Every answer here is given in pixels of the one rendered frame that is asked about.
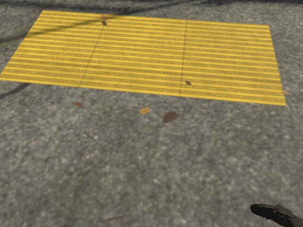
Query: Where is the robot right hand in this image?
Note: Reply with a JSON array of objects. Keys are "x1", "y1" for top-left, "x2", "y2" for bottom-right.
[{"x1": 250, "y1": 203, "x2": 303, "y2": 227}]

